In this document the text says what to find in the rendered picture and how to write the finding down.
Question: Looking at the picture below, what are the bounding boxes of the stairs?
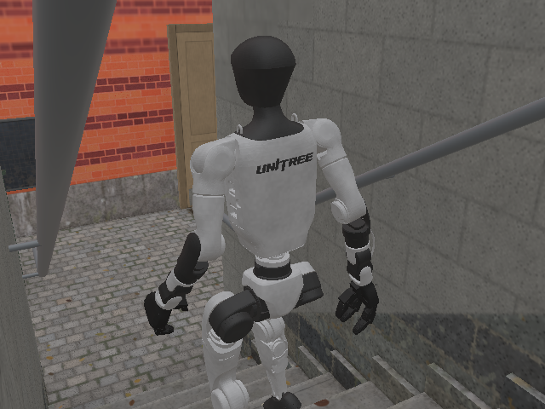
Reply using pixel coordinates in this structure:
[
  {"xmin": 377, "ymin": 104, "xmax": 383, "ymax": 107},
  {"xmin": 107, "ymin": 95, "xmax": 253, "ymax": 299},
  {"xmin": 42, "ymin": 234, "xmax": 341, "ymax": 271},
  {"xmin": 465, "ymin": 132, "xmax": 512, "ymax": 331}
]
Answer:
[{"xmin": 93, "ymin": 356, "xmax": 500, "ymax": 409}]

